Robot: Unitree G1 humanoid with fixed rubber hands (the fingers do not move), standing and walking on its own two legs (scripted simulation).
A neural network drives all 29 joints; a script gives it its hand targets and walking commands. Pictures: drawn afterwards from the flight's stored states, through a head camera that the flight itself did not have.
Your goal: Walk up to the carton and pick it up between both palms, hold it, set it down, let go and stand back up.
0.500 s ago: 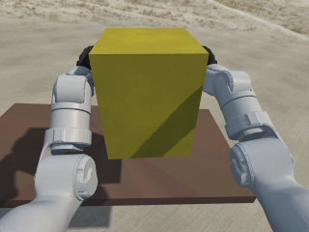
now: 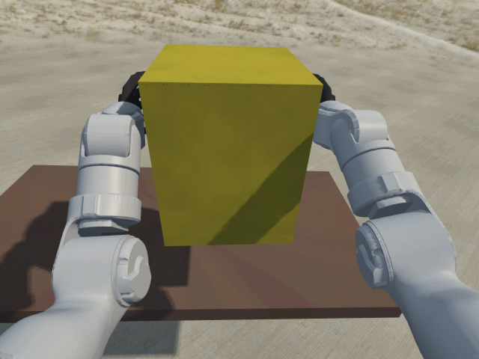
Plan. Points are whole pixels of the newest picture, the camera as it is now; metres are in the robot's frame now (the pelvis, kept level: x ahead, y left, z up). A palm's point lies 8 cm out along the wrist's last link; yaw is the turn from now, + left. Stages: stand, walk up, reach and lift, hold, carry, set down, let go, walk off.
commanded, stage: hold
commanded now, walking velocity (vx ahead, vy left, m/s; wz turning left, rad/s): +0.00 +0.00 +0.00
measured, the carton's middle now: (228, 142) +0.38 +0.00 +0.27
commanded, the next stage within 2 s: none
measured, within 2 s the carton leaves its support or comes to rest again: neither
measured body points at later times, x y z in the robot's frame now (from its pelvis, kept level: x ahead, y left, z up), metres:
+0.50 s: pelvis +0.00 +0.00 +0.00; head -0.09 +0.03 +0.44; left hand +0.39 +0.14 +0.29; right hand +0.38 -0.15 +0.31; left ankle +0.03 +0.14 -0.75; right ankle -0.02 -0.12 -0.75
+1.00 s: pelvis +0.00 +0.00 +0.00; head -0.09 +0.03 +0.44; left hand +0.39 +0.14 +0.30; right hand +0.38 -0.15 +0.31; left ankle +0.03 +0.14 -0.75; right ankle -0.02 -0.12 -0.75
